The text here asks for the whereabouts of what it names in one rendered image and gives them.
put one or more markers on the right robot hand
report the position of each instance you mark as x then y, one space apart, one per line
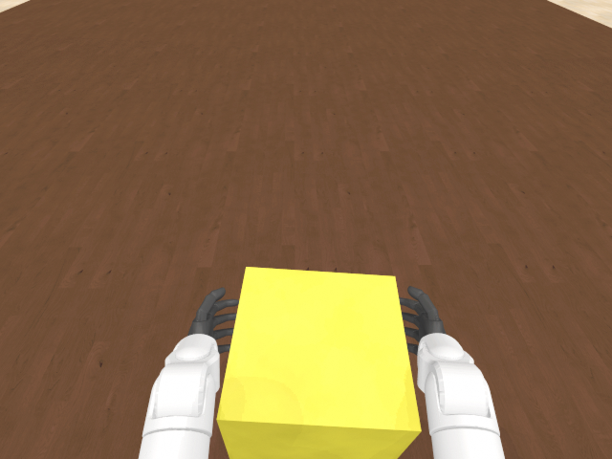
427 321

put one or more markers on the carton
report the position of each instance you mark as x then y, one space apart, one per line
318 368

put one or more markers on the left robot hand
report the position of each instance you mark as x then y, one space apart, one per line
205 320

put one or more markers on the robot right forearm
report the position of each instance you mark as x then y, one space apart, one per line
460 413

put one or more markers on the robot left forearm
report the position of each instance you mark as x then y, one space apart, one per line
179 418

